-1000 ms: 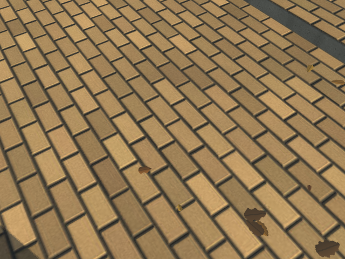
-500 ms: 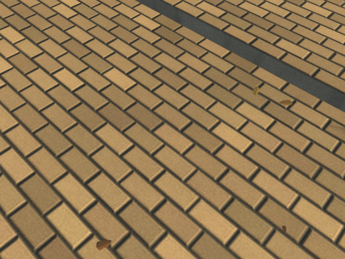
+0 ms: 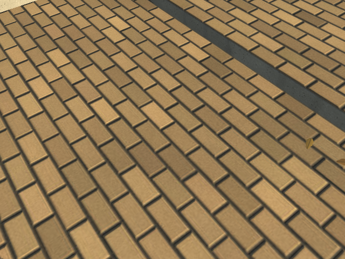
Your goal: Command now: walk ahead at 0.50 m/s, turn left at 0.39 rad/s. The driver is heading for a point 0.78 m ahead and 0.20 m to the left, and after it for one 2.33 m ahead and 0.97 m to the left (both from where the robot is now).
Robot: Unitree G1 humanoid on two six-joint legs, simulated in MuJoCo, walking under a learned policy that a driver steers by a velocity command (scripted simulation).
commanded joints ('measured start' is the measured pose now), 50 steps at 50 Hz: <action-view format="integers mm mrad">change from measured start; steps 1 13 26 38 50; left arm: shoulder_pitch -75 -4 -173 -109 -33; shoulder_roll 134 237 109 200 166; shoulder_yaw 28 53 6 45 26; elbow -58 -18 -175 -182 -98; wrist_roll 0 -27 2 -1 -23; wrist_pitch -18 64 9 -37 -4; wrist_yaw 15 53 23 -1 5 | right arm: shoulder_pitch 4 -70 28 116 -34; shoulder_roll -31 -71 -137 -55 -17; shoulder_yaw -8 -28 -49 -21 6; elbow -57 -195 -187 -146 -205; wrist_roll -3 0 -14 -17 -24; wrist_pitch -8 -1 -20 1 -21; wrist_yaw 8 72 2 -7 4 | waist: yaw -30 -73 -30 21 -10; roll -105 -164 -28 45 -140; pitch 29 -44 -17 -146 4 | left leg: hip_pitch -23 221 426 508 13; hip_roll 16 -143 22 -26 10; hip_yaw -19 233 -155 -213 46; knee -124 -391 -798 -374 -121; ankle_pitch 165 -70 263 137 -63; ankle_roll -4 131 293 131 -2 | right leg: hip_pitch -11 234 -501 -30 -45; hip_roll -272 -331 -148 -144 -269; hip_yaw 88 -76 175 233 350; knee -144 268 632 202 -111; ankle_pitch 312 1042 20 140 152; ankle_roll -107 -36 144 -9 -164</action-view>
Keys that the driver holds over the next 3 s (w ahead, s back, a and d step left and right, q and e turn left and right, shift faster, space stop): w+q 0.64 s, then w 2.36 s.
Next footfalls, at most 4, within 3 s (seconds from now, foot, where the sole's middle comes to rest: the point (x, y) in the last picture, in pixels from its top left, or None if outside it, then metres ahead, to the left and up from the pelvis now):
0.30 left None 0.31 0.15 -0.78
0.76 right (186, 228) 0.63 0.03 -0.78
1.26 left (105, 202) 0.74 0.38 -0.78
1.78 right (133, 136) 1.11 0.30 -0.78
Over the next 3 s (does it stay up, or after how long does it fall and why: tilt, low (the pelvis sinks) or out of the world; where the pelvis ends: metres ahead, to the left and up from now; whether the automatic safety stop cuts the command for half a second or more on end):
stays up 1.50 0.61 -0.01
